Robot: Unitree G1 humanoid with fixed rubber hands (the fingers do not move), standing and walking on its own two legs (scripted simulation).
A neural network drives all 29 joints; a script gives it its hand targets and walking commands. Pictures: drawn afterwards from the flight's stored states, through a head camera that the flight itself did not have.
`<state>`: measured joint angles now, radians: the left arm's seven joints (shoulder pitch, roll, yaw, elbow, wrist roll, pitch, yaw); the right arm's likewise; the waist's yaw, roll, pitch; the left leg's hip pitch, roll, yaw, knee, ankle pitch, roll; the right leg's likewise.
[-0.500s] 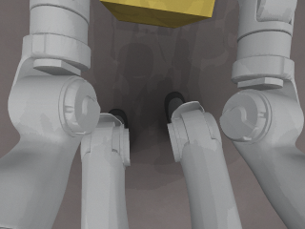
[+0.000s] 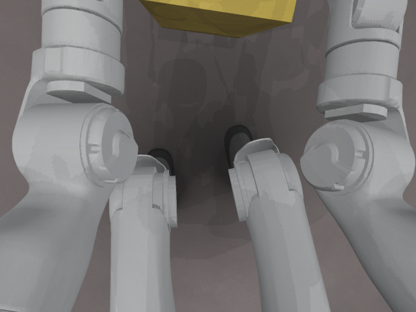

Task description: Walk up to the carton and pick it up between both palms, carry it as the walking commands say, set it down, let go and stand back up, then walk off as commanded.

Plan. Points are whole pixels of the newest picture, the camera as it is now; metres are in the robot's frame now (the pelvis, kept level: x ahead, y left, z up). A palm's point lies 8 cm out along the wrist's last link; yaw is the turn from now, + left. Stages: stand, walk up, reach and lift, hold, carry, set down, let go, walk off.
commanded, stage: set down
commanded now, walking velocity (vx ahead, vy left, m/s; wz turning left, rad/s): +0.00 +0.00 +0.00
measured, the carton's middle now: out of the picture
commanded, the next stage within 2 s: none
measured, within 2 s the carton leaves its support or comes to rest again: neither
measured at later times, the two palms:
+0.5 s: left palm out of the picture +0.60 +0.06 -0.17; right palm out of the picture +0.55 -0.20 -0.18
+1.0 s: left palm out of the picture +0.59 +0.11 -0.20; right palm out of the picture +0.53 -0.22 -0.22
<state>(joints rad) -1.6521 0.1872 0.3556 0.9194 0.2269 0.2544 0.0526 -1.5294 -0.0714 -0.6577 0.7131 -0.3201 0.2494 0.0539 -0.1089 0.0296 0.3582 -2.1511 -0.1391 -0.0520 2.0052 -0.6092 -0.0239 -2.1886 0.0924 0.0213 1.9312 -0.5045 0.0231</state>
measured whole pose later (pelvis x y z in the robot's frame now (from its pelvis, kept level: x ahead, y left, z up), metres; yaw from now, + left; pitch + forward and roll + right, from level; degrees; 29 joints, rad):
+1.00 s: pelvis -0.01 +0.00 -0.02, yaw +2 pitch +37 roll -1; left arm -1.70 0.40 0.05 1.06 -0.12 0.17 0.10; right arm -1.60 -0.29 -0.42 1.08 0.03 0.10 -0.11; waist -0.11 0.02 0.52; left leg -2.11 -0.15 -0.03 2.07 -0.61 -0.04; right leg -2.15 0.07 0.02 2.02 -0.51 0.04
